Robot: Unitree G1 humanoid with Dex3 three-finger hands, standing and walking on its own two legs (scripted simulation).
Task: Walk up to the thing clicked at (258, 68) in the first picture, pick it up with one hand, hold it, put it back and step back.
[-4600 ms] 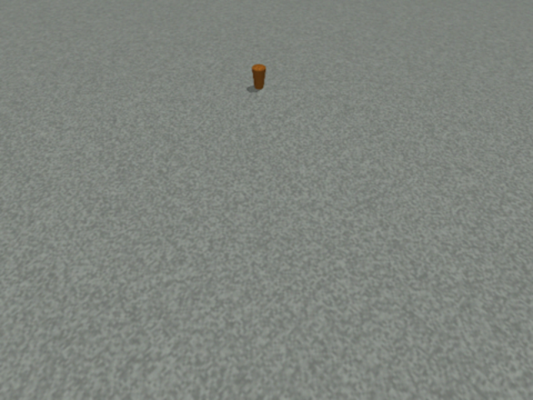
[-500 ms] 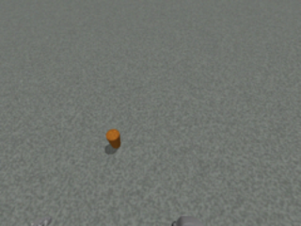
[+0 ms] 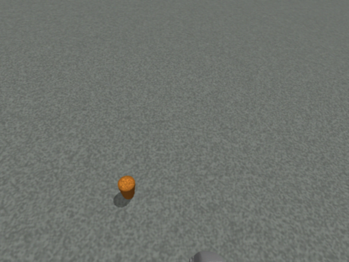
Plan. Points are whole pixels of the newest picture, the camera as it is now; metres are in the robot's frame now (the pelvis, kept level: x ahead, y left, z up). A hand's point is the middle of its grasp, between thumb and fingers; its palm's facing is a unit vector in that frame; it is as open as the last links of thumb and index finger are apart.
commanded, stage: walk up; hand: left
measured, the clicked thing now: (127, 189) +0.60 +0.21 -0.69
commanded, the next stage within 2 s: stand in 1.72 s
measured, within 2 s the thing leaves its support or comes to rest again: neither
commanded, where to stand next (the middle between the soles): +0.26 +0.00 m, yaw +0 degrees
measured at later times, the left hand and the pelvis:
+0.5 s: hand (67, 239) +0.20 +0.26 -0.13, palm faces -0.04 -0.90 -0.44, open 7.4 cm; pelvis +0.12 -0.02 +0.00, yaw +0 degrees
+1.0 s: hand (67, 241) +0.20 +0.27 -0.15, palm faces +0.00 -0.94 -0.35, open 7.4 cm; pelvis +0.15 +0.00 +0.01, yaw +1 degrees
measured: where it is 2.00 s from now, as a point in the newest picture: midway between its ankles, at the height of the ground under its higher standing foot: outside the picture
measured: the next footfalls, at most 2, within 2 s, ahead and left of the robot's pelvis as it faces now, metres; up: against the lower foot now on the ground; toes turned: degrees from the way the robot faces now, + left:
right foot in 0.24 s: +0.21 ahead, -0.15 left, +0.00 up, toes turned -3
left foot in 0.56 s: +0.23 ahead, +0.13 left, +0.00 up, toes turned +2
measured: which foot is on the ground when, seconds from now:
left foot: down 0.00-0.26, up 0.28-0.54, down 0.56-1.00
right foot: up 0.00-0.22, down 0.24-1.00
